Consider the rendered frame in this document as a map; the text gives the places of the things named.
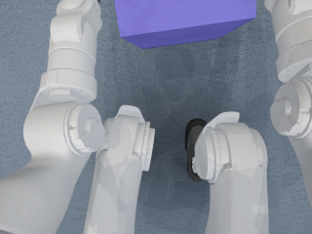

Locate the robot right thigh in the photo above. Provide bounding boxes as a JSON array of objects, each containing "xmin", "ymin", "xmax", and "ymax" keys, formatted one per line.
[{"xmin": 197, "ymin": 122, "xmax": 269, "ymax": 234}]

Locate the robot left upper arm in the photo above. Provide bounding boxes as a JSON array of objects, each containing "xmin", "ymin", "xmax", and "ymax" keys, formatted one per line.
[{"xmin": 0, "ymin": 100, "xmax": 105, "ymax": 234}]

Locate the robot left forearm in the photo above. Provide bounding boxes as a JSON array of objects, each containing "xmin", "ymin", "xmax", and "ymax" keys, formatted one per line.
[{"xmin": 28, "ymin": 0, "xmax": 102, "ymax": 114}]

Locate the robot right forearm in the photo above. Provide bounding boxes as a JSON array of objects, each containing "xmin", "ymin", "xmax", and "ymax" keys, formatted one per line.
[{"xmin": 263, "ymin": 0, "xmax": 312, "ymax": 83}]

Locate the carton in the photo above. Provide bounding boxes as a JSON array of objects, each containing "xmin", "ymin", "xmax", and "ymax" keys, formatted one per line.
[{"xmin": 114, "ymin": 0, "xmax": 256, "ymax": 50}]

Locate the right robot foot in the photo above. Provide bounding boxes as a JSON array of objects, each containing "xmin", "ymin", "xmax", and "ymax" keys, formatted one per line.
[{"xmin": 184, "ymin": 118, "xmax": 207, "ymax": 182}]

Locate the robot right upper arm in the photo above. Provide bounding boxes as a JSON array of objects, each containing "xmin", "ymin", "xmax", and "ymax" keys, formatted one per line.
[{"xmin": 270, "ymin": 76, "xmax": 312, "ymax": 208}]

